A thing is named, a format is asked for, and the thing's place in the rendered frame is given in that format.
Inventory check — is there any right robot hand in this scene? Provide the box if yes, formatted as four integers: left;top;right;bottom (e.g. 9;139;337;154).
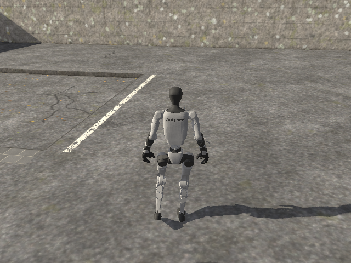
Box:
196;153;209;164

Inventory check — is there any robot right upper arm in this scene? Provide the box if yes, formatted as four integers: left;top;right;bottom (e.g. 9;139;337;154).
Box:
187;110;202;141

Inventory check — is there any robot left forearm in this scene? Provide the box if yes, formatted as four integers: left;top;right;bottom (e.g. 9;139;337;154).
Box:
143;132;154;153

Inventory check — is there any robot left upper arm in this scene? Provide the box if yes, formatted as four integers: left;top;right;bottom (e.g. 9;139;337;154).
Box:
149;110;164;141

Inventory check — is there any right robot shin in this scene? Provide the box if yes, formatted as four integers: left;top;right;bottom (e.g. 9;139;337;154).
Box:
179;180;189;214

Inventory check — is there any robot left thigh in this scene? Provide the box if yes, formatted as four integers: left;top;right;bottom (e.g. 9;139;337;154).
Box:
157;152;168;185

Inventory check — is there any robot right forearm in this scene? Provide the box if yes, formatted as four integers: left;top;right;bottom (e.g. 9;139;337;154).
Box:
197;133;207;155

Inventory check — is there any left robot hand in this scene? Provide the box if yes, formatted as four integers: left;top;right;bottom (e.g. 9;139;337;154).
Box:
142;151;155;163

